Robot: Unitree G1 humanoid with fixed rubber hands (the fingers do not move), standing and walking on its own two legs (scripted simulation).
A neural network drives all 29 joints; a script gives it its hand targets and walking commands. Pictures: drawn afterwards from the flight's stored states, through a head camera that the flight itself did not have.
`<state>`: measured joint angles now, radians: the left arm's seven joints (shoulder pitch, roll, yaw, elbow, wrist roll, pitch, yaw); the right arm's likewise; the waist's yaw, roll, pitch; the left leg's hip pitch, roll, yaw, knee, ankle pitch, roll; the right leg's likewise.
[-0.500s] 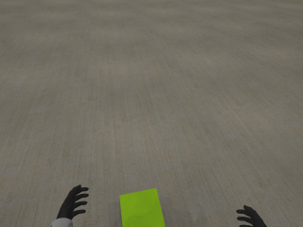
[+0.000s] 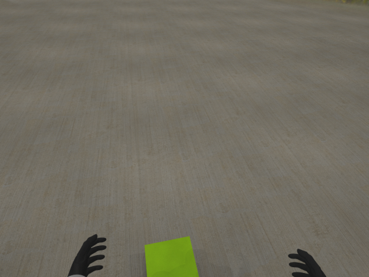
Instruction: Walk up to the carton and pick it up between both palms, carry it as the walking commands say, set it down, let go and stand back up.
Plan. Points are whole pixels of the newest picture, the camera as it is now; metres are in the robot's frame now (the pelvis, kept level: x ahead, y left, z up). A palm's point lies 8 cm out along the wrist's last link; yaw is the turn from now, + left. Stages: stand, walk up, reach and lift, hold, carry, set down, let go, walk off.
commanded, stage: stand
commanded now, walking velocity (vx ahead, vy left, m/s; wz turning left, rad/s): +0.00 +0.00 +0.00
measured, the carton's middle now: (171, 276) +0.34 +0.07 -0.64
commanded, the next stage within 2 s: none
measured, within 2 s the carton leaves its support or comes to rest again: neither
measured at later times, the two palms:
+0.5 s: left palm out of the picture +0.15 +0.25 -0.07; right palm out of the picture +0.15 -0.27 -0.06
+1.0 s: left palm out of the picture +0.13 +0.25 -0.07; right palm out of the picture +0.13 -0.27 -0.06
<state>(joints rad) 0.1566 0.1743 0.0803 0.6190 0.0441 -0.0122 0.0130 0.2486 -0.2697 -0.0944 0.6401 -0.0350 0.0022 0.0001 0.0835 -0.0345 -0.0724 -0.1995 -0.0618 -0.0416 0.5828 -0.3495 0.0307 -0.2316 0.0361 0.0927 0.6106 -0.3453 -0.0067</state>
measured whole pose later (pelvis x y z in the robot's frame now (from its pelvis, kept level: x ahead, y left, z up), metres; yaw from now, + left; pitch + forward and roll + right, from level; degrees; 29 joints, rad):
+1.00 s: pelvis -0.02 +0.00 +0.00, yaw +0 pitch -4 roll +1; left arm 0.16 0.19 0.08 0.65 0.04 -0.04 0.01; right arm 0.25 -0.27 -0.09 0.65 -0.03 -0.02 0.00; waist 0.08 -0.03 -0.01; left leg -0.20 -0.06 -0.04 0.58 -0.32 0.03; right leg -0.23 0.04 0.09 0.61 -0.32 -0.01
